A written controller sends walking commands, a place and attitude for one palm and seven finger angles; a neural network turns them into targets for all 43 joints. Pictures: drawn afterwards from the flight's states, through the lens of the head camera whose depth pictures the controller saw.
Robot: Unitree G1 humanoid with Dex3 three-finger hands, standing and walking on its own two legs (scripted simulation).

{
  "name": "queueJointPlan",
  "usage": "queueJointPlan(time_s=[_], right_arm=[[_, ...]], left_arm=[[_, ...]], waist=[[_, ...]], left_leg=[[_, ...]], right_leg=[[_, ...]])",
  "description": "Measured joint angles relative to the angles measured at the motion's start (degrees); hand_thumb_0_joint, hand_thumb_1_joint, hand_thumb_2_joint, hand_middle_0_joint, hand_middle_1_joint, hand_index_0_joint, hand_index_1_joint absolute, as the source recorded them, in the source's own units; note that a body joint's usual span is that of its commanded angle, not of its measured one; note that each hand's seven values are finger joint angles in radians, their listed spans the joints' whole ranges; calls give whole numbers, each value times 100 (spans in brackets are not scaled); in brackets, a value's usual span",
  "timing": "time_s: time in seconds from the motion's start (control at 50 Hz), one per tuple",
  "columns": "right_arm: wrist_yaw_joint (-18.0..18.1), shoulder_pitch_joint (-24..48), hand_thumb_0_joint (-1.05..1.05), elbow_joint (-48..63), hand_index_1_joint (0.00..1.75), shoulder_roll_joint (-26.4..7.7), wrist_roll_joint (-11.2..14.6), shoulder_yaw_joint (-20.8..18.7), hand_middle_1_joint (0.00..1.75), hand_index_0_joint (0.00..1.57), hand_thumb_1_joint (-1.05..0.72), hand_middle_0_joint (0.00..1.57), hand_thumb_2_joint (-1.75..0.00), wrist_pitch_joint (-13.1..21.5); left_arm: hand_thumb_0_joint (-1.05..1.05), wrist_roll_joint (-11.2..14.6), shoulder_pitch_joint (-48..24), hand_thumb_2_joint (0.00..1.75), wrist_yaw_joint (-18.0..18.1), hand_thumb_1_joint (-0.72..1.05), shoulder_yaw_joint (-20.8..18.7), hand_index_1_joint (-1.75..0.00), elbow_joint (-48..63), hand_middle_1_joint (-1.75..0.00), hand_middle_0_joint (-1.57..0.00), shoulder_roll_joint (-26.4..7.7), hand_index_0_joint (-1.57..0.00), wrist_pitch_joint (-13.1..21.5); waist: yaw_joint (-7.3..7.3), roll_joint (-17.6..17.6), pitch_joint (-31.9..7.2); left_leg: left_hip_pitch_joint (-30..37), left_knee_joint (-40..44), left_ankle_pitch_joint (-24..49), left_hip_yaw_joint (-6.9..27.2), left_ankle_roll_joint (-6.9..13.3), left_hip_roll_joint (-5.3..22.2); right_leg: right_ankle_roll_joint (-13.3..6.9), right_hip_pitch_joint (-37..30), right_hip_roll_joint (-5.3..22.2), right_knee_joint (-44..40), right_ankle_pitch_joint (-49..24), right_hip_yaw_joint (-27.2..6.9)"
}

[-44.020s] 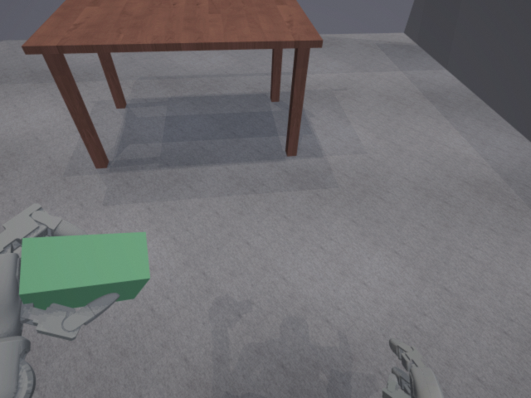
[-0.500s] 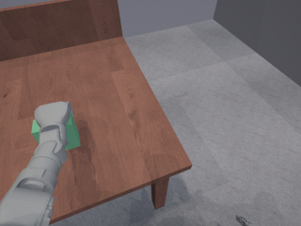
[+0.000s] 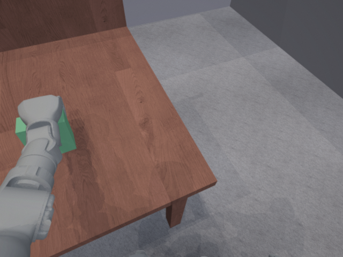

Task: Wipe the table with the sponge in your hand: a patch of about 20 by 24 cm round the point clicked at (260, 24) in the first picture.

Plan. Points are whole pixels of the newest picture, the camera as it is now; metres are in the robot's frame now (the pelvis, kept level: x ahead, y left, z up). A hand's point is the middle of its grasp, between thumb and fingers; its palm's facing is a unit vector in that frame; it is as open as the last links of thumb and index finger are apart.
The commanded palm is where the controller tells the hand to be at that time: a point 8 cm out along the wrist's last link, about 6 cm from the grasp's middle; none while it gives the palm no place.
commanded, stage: slide across to the middle lane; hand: left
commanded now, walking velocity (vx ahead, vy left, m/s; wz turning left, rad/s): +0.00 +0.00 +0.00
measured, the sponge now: (51, 139) +0.41 +0.33 -0.01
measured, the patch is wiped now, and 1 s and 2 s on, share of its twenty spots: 0.20 0.20 0.50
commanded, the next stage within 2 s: wipe back along the middle lane in 0.74 s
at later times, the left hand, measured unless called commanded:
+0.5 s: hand (62, 113) +0.46 +0.29 +0.03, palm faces -0.12 +0.02 -0.99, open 9.6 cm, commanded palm +0.44 +0.26 +0.07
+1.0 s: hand (83, 112) +0.47 +0.24 +0.03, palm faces -0.10 +0.01 -0.99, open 9.6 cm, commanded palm +0.43 +0.22 +0.06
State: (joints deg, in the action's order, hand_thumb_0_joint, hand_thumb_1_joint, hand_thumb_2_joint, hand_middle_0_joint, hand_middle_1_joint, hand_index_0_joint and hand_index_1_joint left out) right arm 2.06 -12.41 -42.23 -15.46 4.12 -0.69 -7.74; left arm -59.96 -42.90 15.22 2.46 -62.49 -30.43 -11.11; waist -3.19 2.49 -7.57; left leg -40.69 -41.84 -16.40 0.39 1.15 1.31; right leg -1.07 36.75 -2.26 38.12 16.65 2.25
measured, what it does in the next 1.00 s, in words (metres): stands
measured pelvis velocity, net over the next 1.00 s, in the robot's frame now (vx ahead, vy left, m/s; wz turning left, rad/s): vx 0.04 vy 0.01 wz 0.00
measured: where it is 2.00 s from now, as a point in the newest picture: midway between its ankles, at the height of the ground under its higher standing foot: outside the picture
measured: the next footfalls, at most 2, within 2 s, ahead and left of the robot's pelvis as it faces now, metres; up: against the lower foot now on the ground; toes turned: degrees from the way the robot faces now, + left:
none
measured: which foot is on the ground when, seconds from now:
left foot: down 0.00-1.00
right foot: down 0.00-1.00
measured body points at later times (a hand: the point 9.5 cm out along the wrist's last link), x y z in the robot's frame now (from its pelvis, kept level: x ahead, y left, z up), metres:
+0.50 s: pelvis +0.03 +0.02 +0.01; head +0.09 +0.03 +0.45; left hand +0.46 +0.29 +0.09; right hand +0.09 -0.24 -0.13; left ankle +0.03 +0.11 -0.71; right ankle +0.01 -0.11 -0.71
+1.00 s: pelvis +0.04 +0.01 +0.01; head +0.09 +0.00 +0.46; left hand +0.47 +0.24 +0.09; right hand +0.14 -0.25 -0.12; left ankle +0.03 +0.11 -0.71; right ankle +0.01 -0.11 -0.71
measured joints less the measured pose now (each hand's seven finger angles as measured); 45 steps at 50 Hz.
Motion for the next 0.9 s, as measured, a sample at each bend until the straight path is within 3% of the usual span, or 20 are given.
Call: queueJointPlan(time_s=[0.14,0.24,0.4,0.64,0.9], right_arm=[[-13,-169,0,3,30,-18,-19,11,30,20,-90,20,-90,31],[-43,-348,0,-52,30,-12,-54,-89,30,20,-90,20,-90,19],[-106,-327,0,-313,30,116,-36,-142,30,20,-90,20,-90,-27],[-241,152,0,-213,30,230,-96,-84,30,20,-90,20,-90,-112],[-284,303,0,-250,30,163,-140,-133,30,20,-90,20,-90,-285]], left_arm=[[1,-38,-305,109,-175,-50,-43,-139,-283,-138,-80,-239,-80,86],[1,-6,-205,109,-192,-50,121,-139,-78,-138,-80,-214,-80,110],[1,251,-93,109,73,-49,368,-140,108,-140,-78,224,-79,-58],[0,237,-283,109,187,-48,603,-142,-33,-141,-77,851,-78,-544],[0,277,-281,109,337,-48,838,-142,17,-142,-77,1214,-77,-922]], waist=[[-113,5,-19],[-65,43,-40],[36,45,-65],[75,39,-77],[137,16,-71]], left_leg=[[-170,-89,-64,-17,35,14],[-162,-89,-117,-49,68,15],[182,91,-155,-60,118,-57],[503,329,-150,-95,133,-110],[650,411,-157,-23,58,-83]], right_leg=[[34,139,-13,8,12,-20],[67,110,-14,-58,19,-54],[124,-263,52,-278,42,-67],[145,-565,104,-484,48,-103],[76,-714,70,-539,89,-37]])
